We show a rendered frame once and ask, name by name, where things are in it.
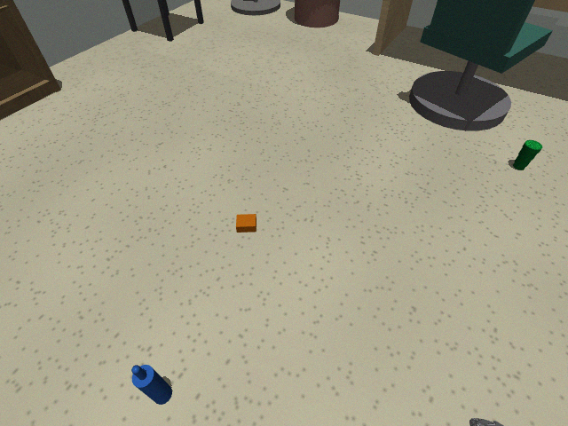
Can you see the bookshelf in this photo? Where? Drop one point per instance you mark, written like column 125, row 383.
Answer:
column 25, row 76

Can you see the office chair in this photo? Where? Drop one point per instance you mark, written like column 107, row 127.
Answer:
column 489, row 33

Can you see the desk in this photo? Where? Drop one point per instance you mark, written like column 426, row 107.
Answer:
column 394, row 16

